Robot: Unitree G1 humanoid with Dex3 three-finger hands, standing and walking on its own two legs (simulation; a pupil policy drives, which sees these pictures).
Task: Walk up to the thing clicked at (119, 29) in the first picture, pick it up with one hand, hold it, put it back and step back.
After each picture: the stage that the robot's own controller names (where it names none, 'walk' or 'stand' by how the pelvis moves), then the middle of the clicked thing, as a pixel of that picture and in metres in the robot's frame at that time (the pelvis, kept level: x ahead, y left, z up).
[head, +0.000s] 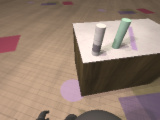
stand; (120, 35) +0.70 -0.21 +0.14
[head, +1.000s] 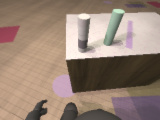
sink last; (112, 29) +0.63 -0.11 +0.18
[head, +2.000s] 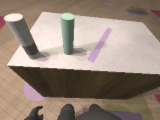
rise first; (68, 37) +0.47 +0.19 +0.18
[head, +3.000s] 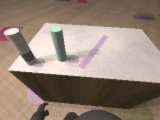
stand; (59, 46) +0.46 +0.25 +0.15
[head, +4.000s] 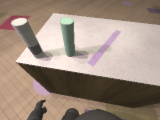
stand; (68, 40) +0.48 +0.17 +0.15
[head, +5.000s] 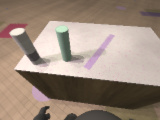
stand; (64, 46) +0.46 +0.20 +0.14
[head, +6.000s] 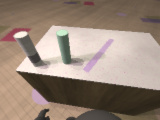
stand; (64, 49) +0.46 +0.21 +0.14
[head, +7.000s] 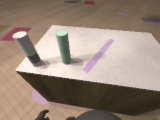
stand; (64, 49) +0.45 +0.21 +0.14
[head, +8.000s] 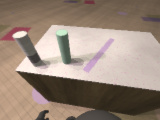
rise first; (64, 49) +0.45 +0.21 +0.14
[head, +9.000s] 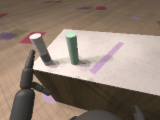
rise first; (73, 50) +0.46 +0.19 +0.14
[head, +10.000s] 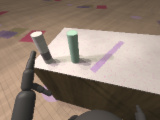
go down; (73, 48) +0.47 +0.18 +0.14
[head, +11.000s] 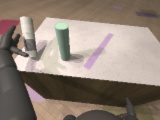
go down; (64, 44) +0.47 +0.17 +0.15
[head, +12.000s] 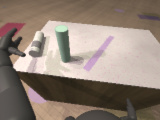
approach; (64, 46) +0.46 +0.18 +0.15
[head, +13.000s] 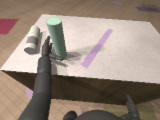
close in; (58, 42) +0.46 +0.19 +0.18
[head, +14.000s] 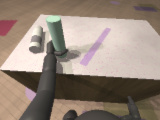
lift; (58, 40) +0.47 +0.19 +0.18
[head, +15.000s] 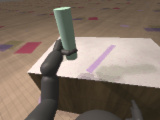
lift; (67, 37) +0.35 +0.14 +0.34
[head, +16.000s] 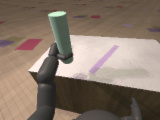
hold; (63, 41) +0.33 +0.17 +0.32
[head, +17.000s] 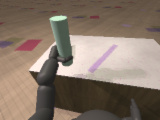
hold; (63, 44) +0.33 +0.16 +0.30
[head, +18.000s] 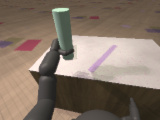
crouch; (65, 37) +0.36 +0.16 +0.33
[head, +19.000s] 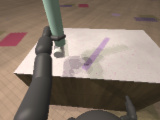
crouch; (56, 24) +0.48 +0.19 +0.32
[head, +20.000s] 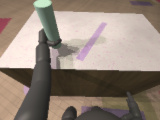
lower; (51, 29) +0.50 +0.20 +0.23
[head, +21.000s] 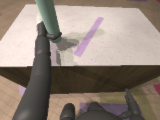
lower; (50, 21) +0.54 +0.18 +0.24
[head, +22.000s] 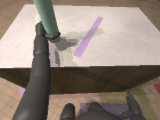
lower; (49, 21) +0.54 +0.18 +0.24
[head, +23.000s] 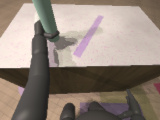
lower; (48, 20) +0.54 +0.19 +0.24
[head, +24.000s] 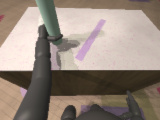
loosen; (51, 23) +0.53 +0.18 +0.23
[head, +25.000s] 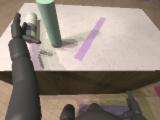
rise; (52, 27) +0.52 +0.18 +0.21
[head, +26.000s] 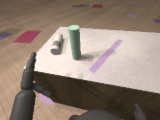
sink last; (75, 44) +0.49 +0.17 +0.17
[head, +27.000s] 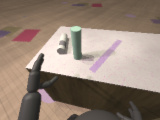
stand; (76, 45) +0.50 +0.16 +0.15
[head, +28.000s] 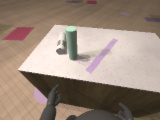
stand; (72, 45) +0.49 +0.17 +0.14
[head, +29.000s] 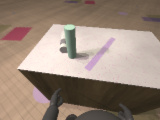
stand; (71, 43) +0.51 +0.18 +0.14
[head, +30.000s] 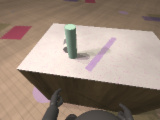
stand; (71, 43) +0.50 +0.17 +0.14
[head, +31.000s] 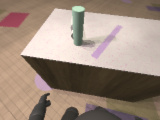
walk; (78, 29) +0.57 +0.12 +0.17
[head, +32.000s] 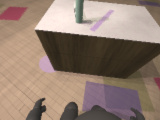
walk; (79, 8) +0.87 +0.17 +0.16
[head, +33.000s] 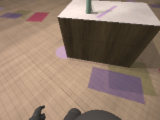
stand; (88, 1) +1.25 +0.13 +0.17
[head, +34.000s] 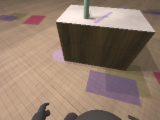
stand; (86, 8) +1.23 +0.13 +0.15
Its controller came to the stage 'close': yes
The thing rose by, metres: 0.21
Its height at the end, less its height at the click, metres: +0.00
